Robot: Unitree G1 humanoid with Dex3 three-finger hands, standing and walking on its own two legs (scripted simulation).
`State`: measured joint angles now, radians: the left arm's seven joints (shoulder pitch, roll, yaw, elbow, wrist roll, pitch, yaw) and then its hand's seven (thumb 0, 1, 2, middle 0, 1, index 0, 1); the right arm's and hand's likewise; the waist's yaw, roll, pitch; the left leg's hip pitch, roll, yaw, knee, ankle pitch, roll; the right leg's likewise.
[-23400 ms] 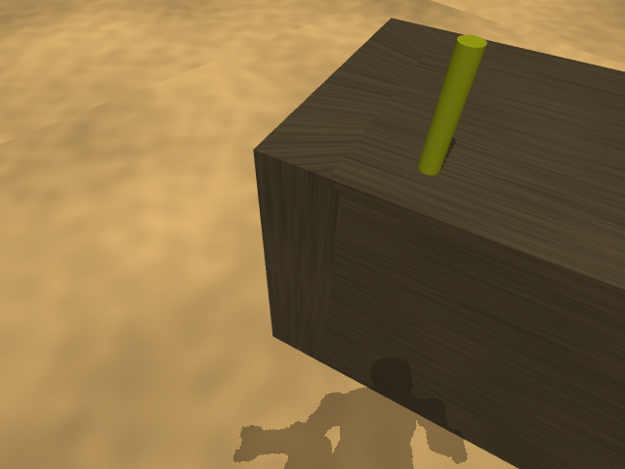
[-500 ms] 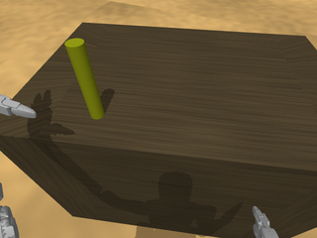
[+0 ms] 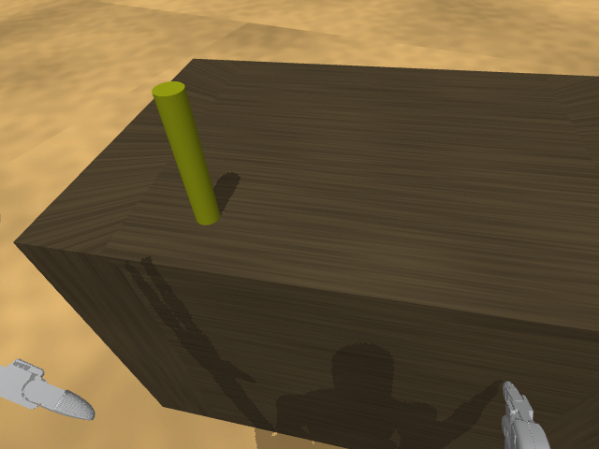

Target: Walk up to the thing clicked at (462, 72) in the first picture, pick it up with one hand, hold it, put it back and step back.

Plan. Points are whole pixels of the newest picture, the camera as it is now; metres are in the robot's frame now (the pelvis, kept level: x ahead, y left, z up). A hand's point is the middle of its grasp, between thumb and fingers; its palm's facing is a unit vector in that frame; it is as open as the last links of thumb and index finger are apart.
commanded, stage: sink last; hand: left
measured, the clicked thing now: (191, 162) +0.46 +0.20 +0.16
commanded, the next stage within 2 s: home in 0.36 s
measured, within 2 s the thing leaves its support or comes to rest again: neither
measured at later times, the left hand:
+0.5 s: hand (44, 322) +0.18 +0.25 +0.19, palm faces +0.39 -0.83 -0.40, open 17.5 cm
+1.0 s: hand (173, 423) +0.16 +0.18 -0.03, palm faces +0.10 -0.97 -0.21, open 17.7 cm
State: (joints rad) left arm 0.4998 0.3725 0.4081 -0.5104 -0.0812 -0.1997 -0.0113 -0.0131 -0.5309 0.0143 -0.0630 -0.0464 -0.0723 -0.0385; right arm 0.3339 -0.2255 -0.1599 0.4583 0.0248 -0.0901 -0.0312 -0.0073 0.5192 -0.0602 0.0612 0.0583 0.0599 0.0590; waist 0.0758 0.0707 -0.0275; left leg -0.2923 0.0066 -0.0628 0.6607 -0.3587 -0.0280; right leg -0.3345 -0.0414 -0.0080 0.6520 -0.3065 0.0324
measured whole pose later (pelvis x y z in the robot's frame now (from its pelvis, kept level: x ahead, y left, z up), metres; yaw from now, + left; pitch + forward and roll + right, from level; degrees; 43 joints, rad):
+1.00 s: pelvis +0.00 +0.00 +0.01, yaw -1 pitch +0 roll +0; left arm 0.50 0.18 0.04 0.12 -0.01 -0.20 0.01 -0.02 -0.60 0.02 -0.05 -0.04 -0.05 -0.04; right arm 0.24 -0.19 -0.04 0.56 0.01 -0.15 -0.06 0.01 -0.77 -0.83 0.20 0.28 0.19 0.28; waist 0.02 0.00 0.03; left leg -0.29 0.00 -0.05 0.60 -0.32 -0.02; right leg -0.34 -0.05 0.00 0.60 -0.28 0.04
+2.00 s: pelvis -0.02 +0.00 +0.01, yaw -1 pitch -3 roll +1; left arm 0.23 0.38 -0.02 0.97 0.03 -0.02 0.01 -0.01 -0.55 0.04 -0.06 -0.05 -0.06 -0.05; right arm 0.21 -0.37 -0.02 0.98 -0.03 0.01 0.02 0.01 -0.90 -0.90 0.21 0.30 0.20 0.30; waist 0.01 0.01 0.02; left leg -0.21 0.01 -0.04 0.54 -0.27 -0.03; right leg -0.27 -0.04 0.01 0.55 -0.22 0.03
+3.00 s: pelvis +0.00 +0.00 +0.02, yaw -1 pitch -3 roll +0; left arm 0.08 0.34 -0.01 1.15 0.01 -0.01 -0.01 -0.01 -0.57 0.03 -0.06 -0.05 -0.06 -0.05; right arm 0.12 -0.36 0.01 1.10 -0.01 -0.01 0.00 0.01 -0.90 -0.90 0.21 0.30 0.21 0.30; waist 0.01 0.01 0.04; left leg -0.11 0.03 -0.04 0.36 -0.21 -0.04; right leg -0.16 -0.03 0.00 0.37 -0.16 0.02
